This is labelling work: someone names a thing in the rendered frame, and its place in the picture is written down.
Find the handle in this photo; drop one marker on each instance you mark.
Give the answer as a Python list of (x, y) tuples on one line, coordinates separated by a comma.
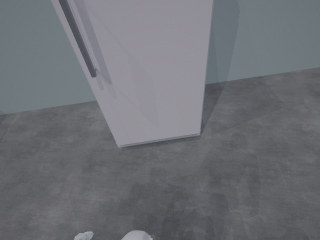
[(74, 28)]

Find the robot left thigh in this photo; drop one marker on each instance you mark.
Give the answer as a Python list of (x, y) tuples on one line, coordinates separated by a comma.
[(137, 235)]

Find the fridge door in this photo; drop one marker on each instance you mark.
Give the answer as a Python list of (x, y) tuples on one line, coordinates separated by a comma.
[(150, 58)]

